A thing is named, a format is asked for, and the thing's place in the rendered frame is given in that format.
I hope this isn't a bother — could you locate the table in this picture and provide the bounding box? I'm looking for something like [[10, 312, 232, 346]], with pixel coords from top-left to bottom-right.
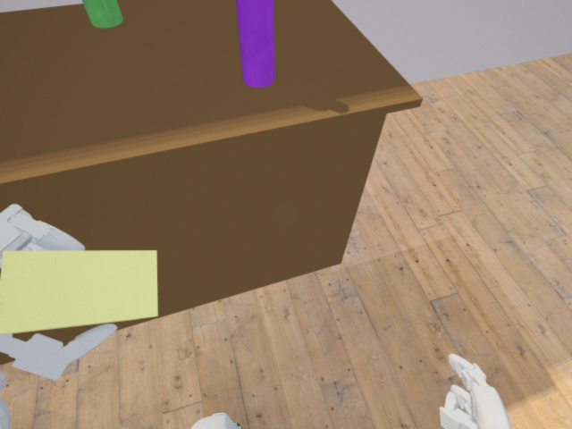
[[0, 0, 423, 365]]

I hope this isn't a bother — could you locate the sponge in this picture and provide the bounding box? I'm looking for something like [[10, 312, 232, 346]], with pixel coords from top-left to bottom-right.
[[0, 250, 158, 334]]

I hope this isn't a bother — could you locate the left robot hand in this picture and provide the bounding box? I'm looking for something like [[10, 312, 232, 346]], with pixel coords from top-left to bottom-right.
[[0, 204, 118, 380]]

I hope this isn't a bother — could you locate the right robot hand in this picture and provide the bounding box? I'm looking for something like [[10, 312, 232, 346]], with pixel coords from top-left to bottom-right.
[[440, 354, 512, 429]]

